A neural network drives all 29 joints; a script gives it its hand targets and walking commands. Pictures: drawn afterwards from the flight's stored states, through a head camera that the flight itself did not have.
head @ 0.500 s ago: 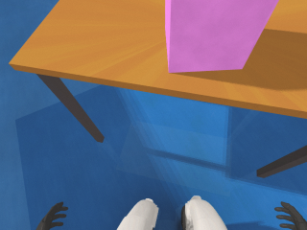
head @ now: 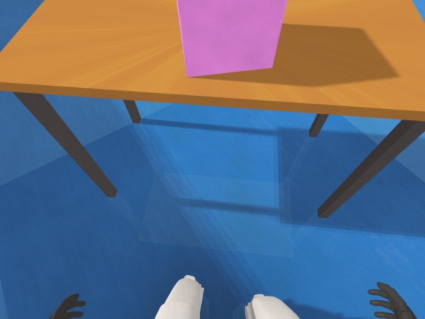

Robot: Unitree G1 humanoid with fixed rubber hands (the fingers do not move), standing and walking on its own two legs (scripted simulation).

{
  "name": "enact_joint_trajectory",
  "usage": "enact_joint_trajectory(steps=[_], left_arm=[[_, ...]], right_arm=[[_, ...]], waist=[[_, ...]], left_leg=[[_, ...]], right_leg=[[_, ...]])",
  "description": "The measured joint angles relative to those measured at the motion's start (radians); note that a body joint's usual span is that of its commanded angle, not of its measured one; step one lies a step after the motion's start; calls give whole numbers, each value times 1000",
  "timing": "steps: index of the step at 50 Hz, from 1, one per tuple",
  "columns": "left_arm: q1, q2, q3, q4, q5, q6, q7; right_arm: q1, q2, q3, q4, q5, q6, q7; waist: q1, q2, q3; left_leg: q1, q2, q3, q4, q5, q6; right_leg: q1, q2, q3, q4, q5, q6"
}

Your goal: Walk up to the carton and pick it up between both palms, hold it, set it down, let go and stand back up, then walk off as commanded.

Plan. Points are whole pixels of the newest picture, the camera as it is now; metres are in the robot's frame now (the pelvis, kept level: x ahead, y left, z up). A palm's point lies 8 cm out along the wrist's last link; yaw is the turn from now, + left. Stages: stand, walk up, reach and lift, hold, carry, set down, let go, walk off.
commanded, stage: walk off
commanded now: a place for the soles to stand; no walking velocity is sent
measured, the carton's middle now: out of the picture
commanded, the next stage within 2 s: none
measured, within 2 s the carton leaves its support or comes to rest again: neither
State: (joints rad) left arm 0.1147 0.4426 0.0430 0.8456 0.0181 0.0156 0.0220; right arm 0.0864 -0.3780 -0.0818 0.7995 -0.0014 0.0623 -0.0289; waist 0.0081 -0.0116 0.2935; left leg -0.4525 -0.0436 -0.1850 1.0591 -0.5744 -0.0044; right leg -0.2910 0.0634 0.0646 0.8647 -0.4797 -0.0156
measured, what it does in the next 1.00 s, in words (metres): walks backwards: left foot, then right foot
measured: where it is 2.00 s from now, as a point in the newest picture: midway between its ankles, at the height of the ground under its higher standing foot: outside the picture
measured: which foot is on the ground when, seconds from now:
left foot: up 0.00-0.22, down 0.24-0.54, up 0.56-0.84, down 0.86-1.00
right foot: down 0.00-0.30, up 0.32-0.50, down 0.52-0.90, up 0.92-1.00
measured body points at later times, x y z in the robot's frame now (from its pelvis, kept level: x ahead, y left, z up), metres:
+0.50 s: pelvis -0.14 -0.01 -0.01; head -0.07 -0.01 +0.43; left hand +0.00 +0.34 -0.10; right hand -0.01 -0.31 -0.13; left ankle -0.03 +0.15 -0.70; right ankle -0.14 -0.12 -0.69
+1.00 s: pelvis -0.31 +0.00 -0.01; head -0.25 +0.01 +0.43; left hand -0.17 +0.34 -0.12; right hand -0.22 -0.33 -0.12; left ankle -0.27 +0.15 -0.70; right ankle -0.22 -0.13 -0.66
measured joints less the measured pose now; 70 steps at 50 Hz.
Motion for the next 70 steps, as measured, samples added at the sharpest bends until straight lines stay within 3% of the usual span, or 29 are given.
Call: enact_joint_trajectory(steps=[2,4,11,14,15,18,21,23,25,26,27,28,31,36,39,43,45,46,48,50,52,54,56,58,61,63,66,68,70], left_arm=[[14,-25,-13,-11,5,-10,6],[24,-48,-17,-26,9,-11,9],[4,-59,-18,-80,5,-6,14],[-23,-31,-10,-77,-5,7,10],[-29,-23,-6,-68,-11,13,11],[-39,-3,10,-40,-12,27,20],[-23,20,28,-33,-14,20,18],[-14,26,31,-31,-16,16,11],[-6,26,31,-28,-13,9,3],[-4,19,30,-23,-11,2,0],[-3,4,29,-17,-5,-2,-4],[3,-6,24,-17,2,-2,-8],[18,-35,8,-17,18,-1,-6],[16,-83,4,-47,18,3,1],[2,-82,2,-80,12,-2,7],[-26,-58,-1,-96,4,-1,6],[-41,-35,5,-78,-5,12,4],[-43,-31,9,-62,-8,20,4],[-42,-24,17,-30,-6,29,5],[-33,-2,27,-20,-7,29,4],[-17,18,38,-17,-10,20,3],[-6,27,44,-3,-12,9,-3],[9,23,46,15,-6,-3,-16],[16,-10,43,42,2,-18,-20],[48,-47,17,71,14,-29,-18],[57,-79,3,84,13,-36,-12],[65,-108,-7,94,11,-41,-12],[59,-111,-6,103,7,-36,-12],[58,-111,-6,119,2,-31,-14]], right_arm=[[8,-27,-8,8,8,-2,-5],[16,-55,-15,6,10,-7,-3],[34,-92,-18,10,2,-15,16],[17,-67,-6,17,-10,-26,25],[13,-57,2,14,-12,-28,28],[11,-27,24,7,-26,-34,27],[-2,8,37,12,-35,-33,13],[-9,18,35,9,-36,-33,11],[-12,16,28,2,-32,-26,12],[-14,7,24,-1,-28,-20,14],[-18,-6,17,1,-22,-13,16],[-13,-13,10,8,-17,-8,14],[16,-36,-9,32,-4,-2,7],[81,-89,-21,40,-3,-6,18],[100,-100,-19,40,-4,-5,27],[99,-97,-11,44,-2,-15,35],[79,-76,-7,48,-8,-24,36],[80,-71,-1,44,-11,-27,38],[87,-60,6,42,-22,-31,34],[87,-35,19,48,-31,-35,24],[77,-12,23,55,-33,-40,17],[67,0,22,56,-38,-43,18],[65,1,16,54,-43,-39,25],[52,-15,6,64,-41,-31,26],[66,-17,-6,106,-21,-31,21],[81,-31,-8,127,-5,-38,27],[108,-49,-7,147,-1,-52,38],[117,-48,-7,165,-2,-65,44],[125,-44,-4,179,-10,-73,50]], waist=[[6,8,-12],[7,24,-23],[-7,54,-29],[5,10,1],[14,-3,8],[3,6,9],[2,2,0],[5,9,0],[10,22,-5],[10,40,-4],[-5,72,6],[-16,81,2],[-8,64,-21],[-4,68,-44],[-11,54,-38],[-23,27,-26],[-6,-27,3],[0,-30,5],[-19,-6,-2],[-27,-11,-9],[-25,-20,-19],[-19,-19,-29],[-12,-6,-54],[-28,57,-44],[-33,64,-94],[-25,78,-119],[-20,89,-155],[-23,72,-159],[-25,58,-171]], left_leg=[[-13,-65,-24,79,-46,19],[-20,-92,-17,115,-38,26],[46,-57,51,-61,7,27],[88,-59,96,-161,167,22],[85,-58,112,-154,171,10],[62,-24,105,-135,169,-11],[42,18,112,-156,203,-28],[25,45,115,-168,228,-38],[0,70,115,-168,250,-53],[-15,85,106,-158,257,-61],[-25,92,72,-144,261,-42],[-42,62,33,-109,185,-16],[-76,-70,-38,78,11,27],[-59,-119,-19,257,17,18],[2,-90,6,194,10,12],[130,-27,50,-105,-8,31],[146,-42,96,-149,87,-3],[136,-35,109,-139,98,-15],[107,-5,91,-111,104,-28],[89,17,83,-112,122,-38],[68,40,86,-116,143,-45],[50,62,88,-119,162,-53],[21,78,87,-108,172,-60],[12,102,40,-77,153,-28],[-3,16,-17,-31,7,33],[7,-13,-27,-24,20,44],[60,-6,6,-108,78,50],[93,-7,28,-167,176,23],[109,-2,52,-206,171,13]], right_leg=[[-17,-13,12,-5,12,5],[-36,-20,16,-8,29,9],[-108,-58,-11,48,49,28],[-138,-82,27,101,74,34],[-147,-67,57,122,77,19],[-171,43,114,299,-116,-3],[-169,84,99,400,-130,-10],[-127,69,70,334,-149,-8],[-56,35,43,152,-135,-22],[-33,27,21,70,-42,-24],[-29,41,-8,52,17,-22],[-40,40,-23,57,34,-20],[-77,2,-17,73,39,-13],[-124,-43,-28,50,94,-3],[-161,-72,-39,47,127,7],[-221,-107,-45,55,175,31],[-240,-119,7,64,205,39],[-249,-94,31,84,140,34],[-255,-17,59,195,-26,16],[-251,46,90,331,-72,1],[-225,75,90,406,-71,-3],[-154,63,66,347,-95,-3],[-42,25,31,124,-122,-15],[-11,47,-22,64,-27,-18],[-30,19,-39,64,13,-12],[-29,1,-45,42,32,-5],[-33,-26,-57,21,52,4],[-26,-54,-57,17,57,11],[-18,-66,-45,3,60,17]])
